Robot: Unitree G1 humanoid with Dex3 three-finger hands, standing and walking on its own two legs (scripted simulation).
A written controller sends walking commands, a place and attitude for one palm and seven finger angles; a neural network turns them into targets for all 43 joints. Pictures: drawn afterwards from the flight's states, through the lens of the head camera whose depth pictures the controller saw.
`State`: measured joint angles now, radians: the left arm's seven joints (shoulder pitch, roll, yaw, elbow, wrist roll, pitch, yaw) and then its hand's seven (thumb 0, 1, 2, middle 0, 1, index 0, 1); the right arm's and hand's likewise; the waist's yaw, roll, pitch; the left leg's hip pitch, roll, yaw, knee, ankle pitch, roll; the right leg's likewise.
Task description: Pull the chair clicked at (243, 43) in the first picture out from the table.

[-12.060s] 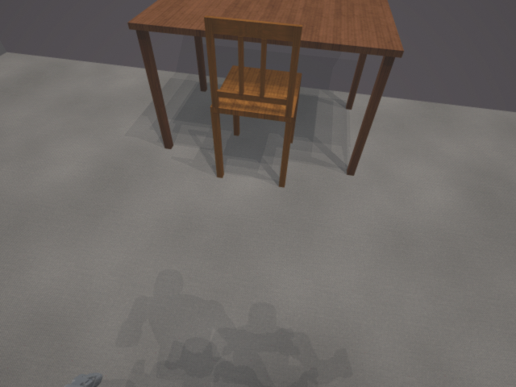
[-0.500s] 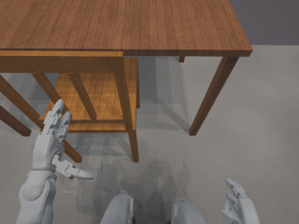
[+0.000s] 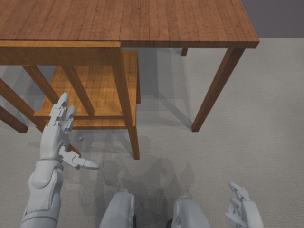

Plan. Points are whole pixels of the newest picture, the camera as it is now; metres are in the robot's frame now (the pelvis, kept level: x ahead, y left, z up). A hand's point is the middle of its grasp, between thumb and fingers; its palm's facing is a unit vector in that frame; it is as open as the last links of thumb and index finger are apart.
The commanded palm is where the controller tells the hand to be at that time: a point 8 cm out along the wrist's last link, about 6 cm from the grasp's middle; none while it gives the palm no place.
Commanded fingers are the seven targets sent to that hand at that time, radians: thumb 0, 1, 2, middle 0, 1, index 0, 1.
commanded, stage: aim the fingers beside a spindle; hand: left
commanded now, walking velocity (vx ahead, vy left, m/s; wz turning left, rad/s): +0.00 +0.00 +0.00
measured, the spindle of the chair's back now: (50, 93) +0.47 +0.34 +0.01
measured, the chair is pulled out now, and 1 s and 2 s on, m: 0.00 0.00 0.00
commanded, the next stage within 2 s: none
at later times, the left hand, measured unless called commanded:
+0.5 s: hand (74, 137) +0.32 +0.21 +0.04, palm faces +0.09 -0.99 -0.06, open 17.0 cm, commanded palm +0.29 +0.26 +0.03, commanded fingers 0.00 -0.50 0.30 -0.06 -0.08 -0.06 -0.08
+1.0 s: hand (83, 140) +0.32 +0.20 +0.02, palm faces +0.03 -1.00 -0.02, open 17.0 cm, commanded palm +0.30 +0.26 +0.03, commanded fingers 0.00 -0.50 0.30 -0.06 -0.08 -0.06 -0.08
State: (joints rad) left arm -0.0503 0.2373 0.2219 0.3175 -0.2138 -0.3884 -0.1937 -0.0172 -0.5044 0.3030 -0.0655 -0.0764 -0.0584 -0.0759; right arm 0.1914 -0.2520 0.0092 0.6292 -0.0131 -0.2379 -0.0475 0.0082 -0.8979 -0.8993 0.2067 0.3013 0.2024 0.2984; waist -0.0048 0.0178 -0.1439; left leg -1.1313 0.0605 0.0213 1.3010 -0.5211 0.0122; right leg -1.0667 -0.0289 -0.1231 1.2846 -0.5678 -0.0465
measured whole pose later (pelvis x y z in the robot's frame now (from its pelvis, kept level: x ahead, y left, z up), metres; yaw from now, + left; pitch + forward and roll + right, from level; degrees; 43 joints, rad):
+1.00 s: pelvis +0.00 +0.01 +0.00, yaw -1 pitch +21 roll -2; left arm -0.06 0.23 0.22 0.37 -0.23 -0.38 -0.23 -0.02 -0.50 0.30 -0.06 -0.08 -0.06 -0.08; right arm 0.21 -0.25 0.01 0.62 0.00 -0.20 -0.04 0.01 -0.90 -0.90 0.21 0.30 0.20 0.30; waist -0.01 0.02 -0.16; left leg -1.15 0.06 0.03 1.32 -0.53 0.02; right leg -1.09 -0.03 -0.11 1.29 -0.57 -0.04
